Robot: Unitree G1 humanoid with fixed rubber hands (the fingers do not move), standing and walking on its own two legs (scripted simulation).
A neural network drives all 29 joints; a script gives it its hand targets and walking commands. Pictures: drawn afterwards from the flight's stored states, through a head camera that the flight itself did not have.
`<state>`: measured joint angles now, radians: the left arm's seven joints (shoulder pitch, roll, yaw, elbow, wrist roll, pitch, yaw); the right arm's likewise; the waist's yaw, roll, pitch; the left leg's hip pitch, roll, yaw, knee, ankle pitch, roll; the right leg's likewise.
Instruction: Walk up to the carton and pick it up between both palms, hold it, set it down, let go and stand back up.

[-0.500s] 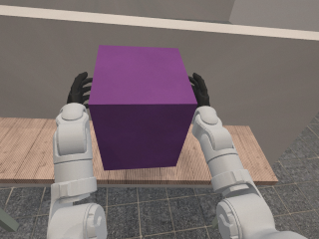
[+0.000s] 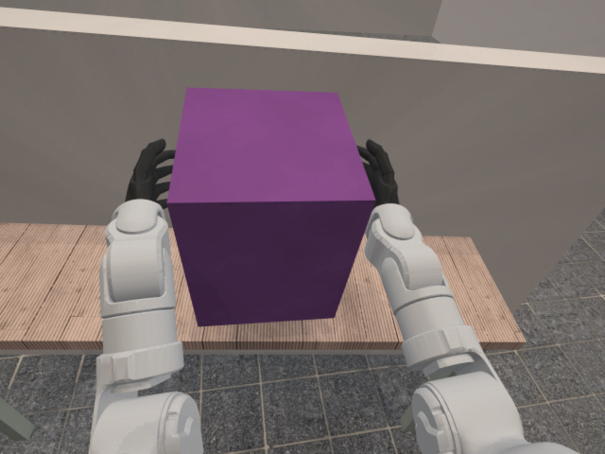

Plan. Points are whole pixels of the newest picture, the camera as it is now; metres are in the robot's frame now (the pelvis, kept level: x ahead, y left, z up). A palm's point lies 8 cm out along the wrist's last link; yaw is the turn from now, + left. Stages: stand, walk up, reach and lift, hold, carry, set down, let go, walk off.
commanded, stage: hold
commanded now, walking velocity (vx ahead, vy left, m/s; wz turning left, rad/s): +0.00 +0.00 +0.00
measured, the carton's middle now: (266, 212) +0.39 +0.01 +0.14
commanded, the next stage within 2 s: none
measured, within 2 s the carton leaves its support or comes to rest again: neither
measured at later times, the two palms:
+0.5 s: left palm (143, 203) +0.35 +0.16 +0.19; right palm (378, 201) +0.35 -0.13 +0.18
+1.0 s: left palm (151, 206) +0.36 +0.15 +0.18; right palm (382, 206) +0.35 -0.14 +0.18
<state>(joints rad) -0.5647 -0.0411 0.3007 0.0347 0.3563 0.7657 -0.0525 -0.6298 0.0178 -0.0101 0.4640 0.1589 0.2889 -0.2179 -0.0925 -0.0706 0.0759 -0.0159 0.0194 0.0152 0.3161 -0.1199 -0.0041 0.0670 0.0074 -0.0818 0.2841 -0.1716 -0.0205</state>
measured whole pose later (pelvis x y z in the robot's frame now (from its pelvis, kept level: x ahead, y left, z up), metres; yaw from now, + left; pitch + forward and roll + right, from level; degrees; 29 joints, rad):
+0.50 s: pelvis +0.00 +0.00 +0.00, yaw +0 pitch -10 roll +0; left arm -0.58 -0.04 0.31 0.05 0.36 0.77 -0.06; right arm -0.64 0.02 -0.02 0.47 0.15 0.29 -0.22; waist -0.09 -0.07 0.08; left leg -0.01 0.02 0.01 0.31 -0.12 0.00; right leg 0.07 0.01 -0.08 0.28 -0.17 -0.02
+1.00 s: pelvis +0.00 +0.00 +0.00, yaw +0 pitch -10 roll -1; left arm -0.56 -0.04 0.29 0.04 0.36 0.75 -0.05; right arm -0.63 0.02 -0.02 0.48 0.15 0.28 -0.21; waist -0.10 -0.07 0.09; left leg -0.02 0.02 0.01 0.31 -0.11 0.00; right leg 0.07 0.01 -0.09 0.28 -0.17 -0.02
